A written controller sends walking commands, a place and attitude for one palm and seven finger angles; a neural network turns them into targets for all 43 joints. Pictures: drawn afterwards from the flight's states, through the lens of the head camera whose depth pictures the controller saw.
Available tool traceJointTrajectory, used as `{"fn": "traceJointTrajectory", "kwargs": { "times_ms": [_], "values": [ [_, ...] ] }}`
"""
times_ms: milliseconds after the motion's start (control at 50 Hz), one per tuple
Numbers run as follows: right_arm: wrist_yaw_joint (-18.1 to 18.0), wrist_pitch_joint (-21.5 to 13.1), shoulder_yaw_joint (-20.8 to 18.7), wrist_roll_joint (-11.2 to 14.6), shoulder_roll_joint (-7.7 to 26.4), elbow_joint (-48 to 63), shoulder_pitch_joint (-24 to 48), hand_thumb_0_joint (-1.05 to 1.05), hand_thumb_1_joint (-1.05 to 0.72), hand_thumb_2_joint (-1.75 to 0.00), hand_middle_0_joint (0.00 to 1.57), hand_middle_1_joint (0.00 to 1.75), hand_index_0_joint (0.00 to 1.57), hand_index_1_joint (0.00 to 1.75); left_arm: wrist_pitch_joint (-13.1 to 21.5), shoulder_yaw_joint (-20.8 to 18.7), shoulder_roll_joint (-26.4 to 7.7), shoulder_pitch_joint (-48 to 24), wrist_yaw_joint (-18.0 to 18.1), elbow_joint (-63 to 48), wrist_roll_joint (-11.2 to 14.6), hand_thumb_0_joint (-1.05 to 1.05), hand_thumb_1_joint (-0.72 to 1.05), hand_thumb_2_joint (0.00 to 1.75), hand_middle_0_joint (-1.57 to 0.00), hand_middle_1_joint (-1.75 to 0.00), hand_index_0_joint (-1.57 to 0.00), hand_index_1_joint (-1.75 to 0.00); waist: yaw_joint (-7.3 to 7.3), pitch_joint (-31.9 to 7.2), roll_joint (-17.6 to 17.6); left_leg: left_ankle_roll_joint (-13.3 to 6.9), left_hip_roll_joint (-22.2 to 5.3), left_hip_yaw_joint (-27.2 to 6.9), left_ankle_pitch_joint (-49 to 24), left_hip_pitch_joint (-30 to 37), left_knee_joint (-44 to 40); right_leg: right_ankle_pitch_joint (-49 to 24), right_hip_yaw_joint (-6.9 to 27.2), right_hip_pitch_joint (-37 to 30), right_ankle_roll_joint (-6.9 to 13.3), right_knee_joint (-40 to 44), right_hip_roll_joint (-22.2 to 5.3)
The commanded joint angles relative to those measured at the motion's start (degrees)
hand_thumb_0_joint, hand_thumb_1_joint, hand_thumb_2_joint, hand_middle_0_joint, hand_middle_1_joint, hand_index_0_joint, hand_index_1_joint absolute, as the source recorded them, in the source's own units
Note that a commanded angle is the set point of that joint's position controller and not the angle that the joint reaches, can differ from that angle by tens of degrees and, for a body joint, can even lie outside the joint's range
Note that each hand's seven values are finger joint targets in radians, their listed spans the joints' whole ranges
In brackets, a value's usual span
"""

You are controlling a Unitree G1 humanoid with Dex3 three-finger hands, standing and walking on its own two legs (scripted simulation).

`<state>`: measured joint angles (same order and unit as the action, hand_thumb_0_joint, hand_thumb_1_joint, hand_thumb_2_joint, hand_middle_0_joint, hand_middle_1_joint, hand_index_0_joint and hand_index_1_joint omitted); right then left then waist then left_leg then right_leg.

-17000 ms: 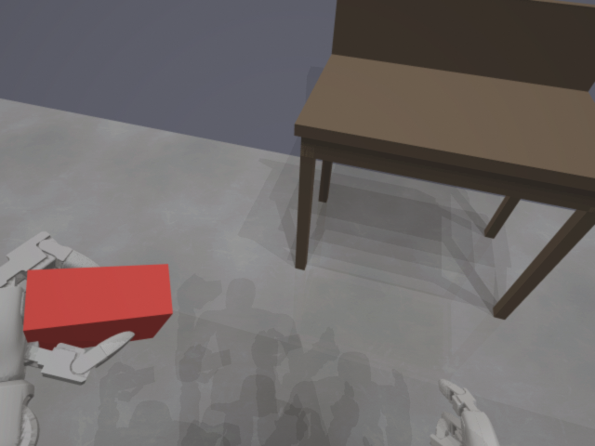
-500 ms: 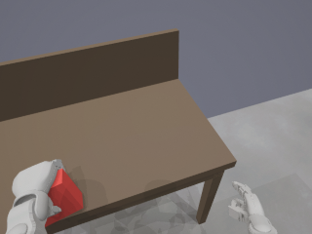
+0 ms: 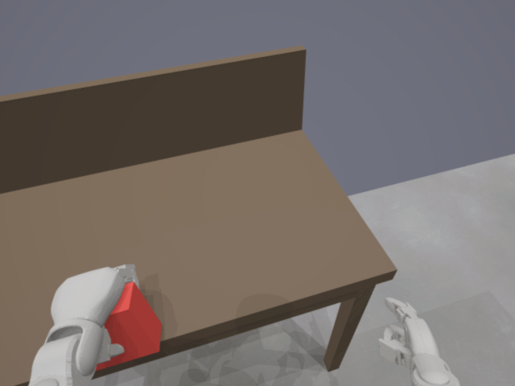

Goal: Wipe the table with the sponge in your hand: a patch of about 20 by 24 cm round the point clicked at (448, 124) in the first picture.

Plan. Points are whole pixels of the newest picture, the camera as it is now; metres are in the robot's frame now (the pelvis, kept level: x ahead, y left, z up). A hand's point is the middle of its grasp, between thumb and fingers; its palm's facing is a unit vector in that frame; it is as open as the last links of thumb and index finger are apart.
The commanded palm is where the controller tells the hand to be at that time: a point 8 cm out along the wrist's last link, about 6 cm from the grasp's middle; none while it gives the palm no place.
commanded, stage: move the sponge above the wiping area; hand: left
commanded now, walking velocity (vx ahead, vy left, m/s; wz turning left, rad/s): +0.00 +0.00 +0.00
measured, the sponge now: (118, 333) +0.17 +0.27 -0.02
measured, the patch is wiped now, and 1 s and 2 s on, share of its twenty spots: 0.00 0.00 0.05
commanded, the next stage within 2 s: lower the sponge onto the table in 0.42 s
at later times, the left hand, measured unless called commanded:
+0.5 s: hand (102, 308) +0.19 +0.28 +0.04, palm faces -0.07 -0.09 -0.99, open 9.5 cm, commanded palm +0.17 +0.29 +0.12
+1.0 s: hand (90, 290) +0.20 +0.30 +0.06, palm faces +0.04 -0.06 -1.00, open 9.5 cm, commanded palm +0.17 +0.29 +0.11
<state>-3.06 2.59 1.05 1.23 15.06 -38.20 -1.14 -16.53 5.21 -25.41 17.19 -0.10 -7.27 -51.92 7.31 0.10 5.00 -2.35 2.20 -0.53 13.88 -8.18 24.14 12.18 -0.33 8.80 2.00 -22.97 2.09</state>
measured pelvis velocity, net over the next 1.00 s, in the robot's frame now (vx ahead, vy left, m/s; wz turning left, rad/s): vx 0.00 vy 0.00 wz -0.02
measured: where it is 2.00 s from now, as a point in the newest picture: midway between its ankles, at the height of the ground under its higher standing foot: outside the picture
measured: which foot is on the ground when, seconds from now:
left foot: down 0.00-1.00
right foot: down 0.00-1.00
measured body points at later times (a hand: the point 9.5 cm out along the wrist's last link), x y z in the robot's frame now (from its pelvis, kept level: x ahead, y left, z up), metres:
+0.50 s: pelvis +0.00 -0.01 +0.00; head -0.01 -0.03 +0.45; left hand +0.19 +0.28 +0.10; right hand +0.25 -0.21 -0.08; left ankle -0.01 +0.09 -0.74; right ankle +0.00 -0.10 -0.74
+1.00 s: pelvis +0.00 +0.00 +0.00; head -0.01 -0.02 +0.45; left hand +0.20 +0.30 +0.11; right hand +0.24 -0.21 -0.09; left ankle -0.01 +0.09 -0.74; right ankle +0.00 -0.10 -0.74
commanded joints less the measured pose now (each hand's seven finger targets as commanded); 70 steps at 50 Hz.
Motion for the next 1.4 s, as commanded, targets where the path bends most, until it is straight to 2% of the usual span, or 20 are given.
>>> {"fn": "traceJointTrajectory", "kwargs": {
  "times_ms": [0,80,200,220,300,380,480,500,600,700,760,820,880,920,1020,1140,1180,1240,1280,1380],
  "values": [
    [-0.63,-3.28,-2.07,-0.83,4.29,9.23,9.48,0.00,-0.90,-0.90,0.20,0.30,0.20,0.30,5.95,-17.33,-18.84,-14.54,10.45,-18.65,-6.40,0.00,0.10,1.30,-1.20,-1.60,-1.20,-1.60,2.05,-13.54,4.49,0.62,-1.55,-6.40,-16.15,2.52,-1.81,-8.91,8.39,-4.84,4.34,1.41,0.40],
    [-0.11,-2.33,-2.48,0.77,5.03,7.71,12.41,0.00,-0.90,-0.90,0.20,0.30,0.20,0.30,0.86,-18.30,-17.31,-13.11,14.39,-12.77,-4.17,0.00,0.10,1.30,-1.20,-1.60,-1.20,-1.60,1.95,-9.73,4.01,1.73,-1.25,-6.27,-15.09,2.37,-2.58,-8.04,10.81,-3.06,4.91,3.31,0.32],
    [0.12,-1.18,-1.62,2.50,5.61,9.04,15.20,0.00,-0.90,-0.90,0.20,0.30,0.20,0.30,-9.12,-6.10,-6.29,-4.06,6.00,-7.67,3.46,0.00,0.10,1.30,-1.20,-1.60,-1.20,-1.60,-0.33,-6.64,-2.99,0.59,-0.86,-5.01,-14.74,0.19,-3.67,-11.55,5.73,-5.15,2.38,3.61,-1.21],
    [0.26,-1.19,-1.35,2.60,5.74,8.84,14.79,0.00,-0.90,-0.90,0.20,0.30,0.20,0.30,-9.26,-5.73,-7.92,-6.35,4.32,-8.76,2.78,0.00,0.10,1.30,-1.20,-1.60,-1.20,-1.60,-1.00,-6.86,-4.22,0.51,-0.66,-5.32,-15.21,0.20,-3.48,-12.52,6.44,-4.91,2.22,3.41,-1.29],
    [0.01,-1.61,-1.11,1.10,5.70,10.17,12.80,0.00,-0.90,-0.90,0.20,0.30,0.20,0.30,-5.21,-6.77,-11.11,-8.73,0.90,-12.67,0.34,0.00,0.10,1.30,-1.20,-1.60,-1.20,-1.60,-1.07,-8.93,-4.78,-0.89,-0.27,-5.18,-13.49,0.27,-2.34,-10.81,6.24,-5.11,2.19,2.92,-0.77],
    [-0.96,-2.85,-1.39,-0.66,5.21,9.36,11.86,0.00,-0.90,-0.90,0.20,0.30,0.20,0.30,4.07,-17.66,-22.53,-16.80,5.83,-18.24,-4.45,0.00,0.10,1.30,-1.20,-1.60,-1.20,-1.60,1.32,-11.99,0.51,-0.60,-0.71,-6.27,-12.61,3.24,-1.89,-7.98,9.95,-4.72,3.48,3.09,0.18],
    [-1.00,-2.67,-2.34,0.57,5.13,7.44,11.47,0.00,-0.90,-0.90,0.20,0.30,0.20,0.30,4.40,-21.37,-21.34,-14.64,13.10,-12.73,-4.34,0.00,0.10,1.30,-1.20,-1.60,-1.20,-1.60,1.71,-9.60,5.09,1.06,-0.68,-6.37,-13.03,2.77,-2.30,-6.36,11.50,-3.29,4.90,4.23,0.34],
    [-0.89,-2.72,-2.44,1.08,4.53,7.77,11.69,0.00,-0.90,-0.90,0.20,0.30,0.20,0.30,3.08,-17.34,-16.74,-15.07,13.02,-11.64,-3.14,0.00,0.10,1.30,-1.20,-1.60,-1.20,-1.60,1.03,-9.86,5.39,0.91,-0.79,-5.43,-13.21,2.38,-2.44,-6.94,9.33,-3.61,4.21,3.99,-0.32],
    [-1.01,-1.83,-1.87,2.62,6.03,7.42,14.01,0.00,-0.90,-0.90,0.20,0.30,0.20,0.30,-5.51,-9.54,-9.87,-10.13,7.25,-2.20,3.43,0.00,0.10,1.30,-1.20,-1.60,-1.20,-1.60,-0.91,-4.45,-3.10,0.42,-0.82,-4.82,-9.79,-0.51,-3.96,-5.33,6.56,-2.45,2.33,5.56,-1.04],
    [-1.09,-2.61,-1.32,1.76,6.26,9.35,12.78,0.00,-0.90,-0.90,0.20,0.30,0.20,0.30,-4.15,-7.78,-12.48,-13.68,1.23,-6.65,1.37,0.00,0.10,1.30,-1.20,-1.60,-1.20,-1.60,-1.42,-8.90,-4.67,-0.85,-0.25,-5.17,-10.48,-0.16,-3.04,-6.80,5.96,-4.36,2.08,3.92,-0.96],
    [-0.85,-3.43,-1.85,0.17,5.23,9.57,10.64,0.00,-0.90,-0.90,0.20,0.30,0.20,0.30,3.15,-12.29,-17.20,-15.84,2.72,-14.74,-1.90,0.00,0.10,1.30,-1.20,-1.60,-1.20,-1.60,0.14,-15.07,-2.07,-0.71,-0.31,-5.53,-15.63,2.81,-1.57,-11.88,7.21,-6.19,2.53,2.10,-0.93],
    [-0.77,-4.17,-2.33,-0.54,4.56,9.06,8.59,0.00,-0.90,-0.90,0.20,0.30,0.20,0.30,7.37,-18.12,-20.18,-11.50,7.91,-16.65,-4.32,0.00,0.10,1.30,-1.20,-1.60,-1.20,-1.60,1.83,-14.36,3.53,0.34,-1.26,-6.40,-17.57,3.09,-1.32,-11.27,8.02,-5.34,3.72,1.58,-0.12],
    [-0.17,-3.21,-2.57,0.18,5.30,7.49,10.40,0.00,-0.90,-0.90,0.20,0.30,0.20,0.30,4.72,-19.63,-18.74,-11.63,12.07,-11.21,-4.30,0.00,0.10,1.30,-1.20,-1.60,-1.20,-1.60,1.79,-8.94,2.42,1.38,-1.40,-6.99,-15.16,1.17,-2.18,-9.00,9.91,-2.21,4.44,2.91,0.43],
    [0.05,-2.51,-2.76,1.24,5.10,7.47,10.79,0.00,-0.90,-0.90,0.20,0.30,0.20,0.30,1.27,-15.44,-14.08,-12.34,12.85,-7.70,-2.85,0.00,0.10,1.30,-1.20,-1.60,-1.20,-1.60,1.01,-7.03,0.94,1.61,-1.54,-5.69,-12.90,-0.27,-2.93,-6.68,8.37,-1.15,3.79,3.43,-0.19],
    [-0.17,-2.05,-1.98,2.47,5.63,8.06,13.86,0.00,-0.90,-0.90,0.20,0.30,0.20,0.30,-5.77,-8.03,-8.90,-11.53,8.86,-4.55,0.64,0.00,0.10,1.30,-1.20,-1.60,-1.20,-1.60,-0.16,-8.68,-2.06,1.00,-0.94,-5.21,-12.35,-0.16,-3.90,-7.39,6.08,-3.19,2.66,3.34,-0.89],
    [-0.67,-2.86,-1.83,0.66,5.47,8.52,10.96,0.00,-0.90,-0.90,0.20,0.30,0.20,0.30,-1.09,-7.07,-11.53,-16.77,4.97,-7.98,-2.67,0.00,0.10,1.30,-1.20,-1.60,-1.20,-1.60,-1.05,-12.29,-2.91,-0.38,-0.55,-5.58,-13.90,1.33,-2.00,-9.41,6.00,-3.52,2.61,2.58,-0.37],
    [-0.65,-3.30,-2.09,0.14,5.50,8.31,10.71,0.00,-0.90,-0.90,0.20,0.30,0.20,0.30,2.34,-12.19,-16.30,-17.47,6.67,-10.75,-3.98,0.00,0.10,1.30,-1.20,-1.60,-1.20,-1.60,0.17,-13.27,-0.24,-0.06,-0.94,-6.40,-14.83,2.24,-1.82,-10.01,7.98,-3.92,3.39,1.96,0.41],
    [0.04,-3.39,-2.62,-0.29,4.66,8.46,8.99,0.00,-0.90,-0.90,0.20,0.30,0.20,0.30,4.90,-12.54,-14.23,-13.33,10.09,-11.42,-6.00,0.00,0.10,1.30,-1.20,-1.60,-1.20,-1.60,1.21,-14.12,3.54,1.20,-1.47,-6.12,-19.84,2.74,-0.93,-13.20,7.36,-3.75,3.93,1.05,0.14],
    [0.35,-3.05,-2.65,0.01,5.25,7.82,9.97,0.00,-0.90,-0.90,0.20,0.30,0.20,0.30,3.90,-16.48,-16.52,-10.33,12.40,-9.33,-5.46,0.00,0.10,1.30,-1.20,-1.60,-1.20,-1.60,1.98,-12.49,2.78,1.62,-1.55,-6.52,-19.01,1.85,-1.37,-13.35,9.10,-3.64,4.47,1.31,0.57],
    [0.86,-1.66,-2.60,1.43,5.67,7.31,12.88,0.00,-0.90,-0.90,0.20,0.30,0.20,0.30,-2.17,-13.31,-11.37,-5.73,12.93,-3.93,-1.95,0.00,0.10,1.30,-1.20,-1.60,-1.20,-1.60,1.48,-8.34,-1.72,1.64,-1.06,-5.42,-15.86,-0.28,-2.27,-12.40,8.87,-2.86,3.74,2.31,-0.22]
  ]
}}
